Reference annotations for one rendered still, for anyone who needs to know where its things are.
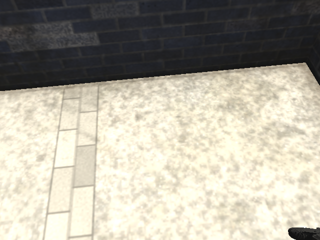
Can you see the robot right hand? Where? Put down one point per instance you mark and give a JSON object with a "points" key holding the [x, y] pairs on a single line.
{"points": [[301, 233]]}

